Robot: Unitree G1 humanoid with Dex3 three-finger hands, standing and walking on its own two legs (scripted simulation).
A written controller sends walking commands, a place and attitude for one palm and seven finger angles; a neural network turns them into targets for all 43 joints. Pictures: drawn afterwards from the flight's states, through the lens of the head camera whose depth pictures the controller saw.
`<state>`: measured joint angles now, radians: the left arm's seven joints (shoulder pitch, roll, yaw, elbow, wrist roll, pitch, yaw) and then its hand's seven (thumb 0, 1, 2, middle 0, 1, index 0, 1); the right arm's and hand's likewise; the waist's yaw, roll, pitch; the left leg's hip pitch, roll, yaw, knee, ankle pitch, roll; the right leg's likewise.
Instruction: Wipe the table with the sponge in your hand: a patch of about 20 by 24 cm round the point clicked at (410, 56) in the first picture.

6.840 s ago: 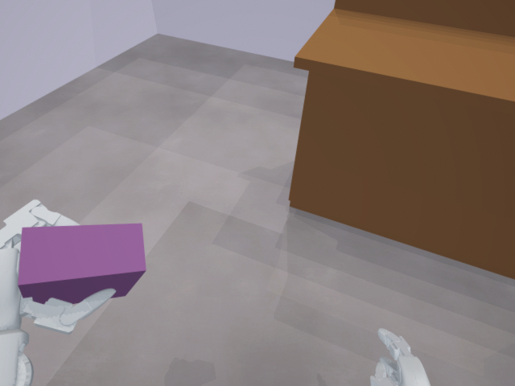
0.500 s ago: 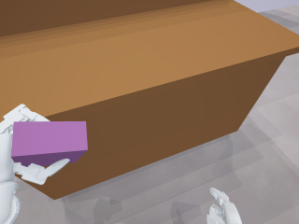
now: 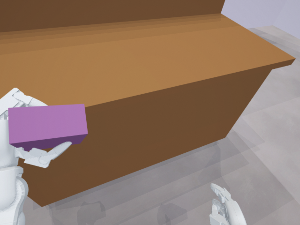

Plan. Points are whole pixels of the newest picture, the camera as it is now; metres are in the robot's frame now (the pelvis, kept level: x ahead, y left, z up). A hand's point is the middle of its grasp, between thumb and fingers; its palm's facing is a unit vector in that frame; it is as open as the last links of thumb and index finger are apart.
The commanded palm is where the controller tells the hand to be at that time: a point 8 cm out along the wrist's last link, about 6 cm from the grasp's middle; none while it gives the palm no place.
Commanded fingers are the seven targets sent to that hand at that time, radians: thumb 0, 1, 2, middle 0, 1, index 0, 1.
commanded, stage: look again from close up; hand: left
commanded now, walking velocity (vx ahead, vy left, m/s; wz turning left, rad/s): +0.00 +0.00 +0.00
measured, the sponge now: (61, 128) +0.25 +0.21 +0.18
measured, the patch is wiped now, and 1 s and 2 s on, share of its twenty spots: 0.00 0.00 0.00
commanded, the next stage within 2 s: shuffle to correct the standing spot in 0.06 s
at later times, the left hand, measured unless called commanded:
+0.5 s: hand (33, 129) +0.26 +0.28 +0.16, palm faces +0.45 -0.81 -0.38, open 9.9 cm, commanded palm +0.20 +0.31 +0.18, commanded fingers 0.00 0.10 1.30 -1.20 -1.60 -1.20 -1.60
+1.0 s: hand (40, 86) +0.37 +0.31 +0.18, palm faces +0.41 -0.77 -0.49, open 9.9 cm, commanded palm +0.29 +0.35 +0.18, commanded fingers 0.00 0.10 1.30 -1.20 -1.60 -1.20 -1.60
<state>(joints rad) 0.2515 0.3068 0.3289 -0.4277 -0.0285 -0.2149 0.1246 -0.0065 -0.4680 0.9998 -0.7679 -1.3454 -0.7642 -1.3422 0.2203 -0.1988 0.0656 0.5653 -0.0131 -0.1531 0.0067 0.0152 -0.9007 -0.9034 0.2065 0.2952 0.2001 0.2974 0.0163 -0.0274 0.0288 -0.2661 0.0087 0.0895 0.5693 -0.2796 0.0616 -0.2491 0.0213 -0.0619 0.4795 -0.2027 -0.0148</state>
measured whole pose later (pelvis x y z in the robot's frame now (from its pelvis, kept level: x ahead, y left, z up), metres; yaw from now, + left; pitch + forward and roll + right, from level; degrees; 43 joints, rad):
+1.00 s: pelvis +0.14 +0.06 -0.02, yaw +2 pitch -1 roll +1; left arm 0.42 0.42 0.44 -0.58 -0.03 -0.20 0.13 -0.01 -0.47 1.00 -0.77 -1.34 -0.77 -1.34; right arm 0.16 -0.15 0.04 0.55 0.02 -0.14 0.00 0.02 -0.90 -0.90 0.21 0.30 0.20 0.30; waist -0.01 -0.02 0.15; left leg -0.35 0.01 0.08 0.69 -0.31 0.02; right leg -0.35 -0.02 -0.09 0.68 -0.35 -0.01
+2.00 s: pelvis +0.23 +0.13 +0.00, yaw +2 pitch -1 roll -1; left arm 0.20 0.50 0.45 -0.35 -0.04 -0.21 0.11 -0.01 -0.47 1.01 -0.78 -1.34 -0.77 -1.34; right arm 0.24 -0.22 0.01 0.63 0.01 -0.14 -0.05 0.02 -0.90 -0.90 0.20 0.29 0.20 0.30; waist 0.04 -0.04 0.07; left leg -0.27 0.03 0.04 0.50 -0.22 0.01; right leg -0.26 0.04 -0.08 0.40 -0.13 -0.04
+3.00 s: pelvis +0.25 +0.17 +0.01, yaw +4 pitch -2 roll -2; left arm 0.42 0.34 0.33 -0.48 -0.02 -0.18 0.12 -0.01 -0.47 1.01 -0.78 -1.34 -0.77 -1.34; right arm 0.20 -0.18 0.03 0.58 0.01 -0.11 -0.04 0.02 -0.90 -0.90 0.21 0.30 0.20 0.30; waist 0.05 -0.02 0.09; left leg -0.20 -0.03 0.03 0.48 -0.25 0.06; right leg -0.19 -0.02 -0.08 0.41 -0.19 0.01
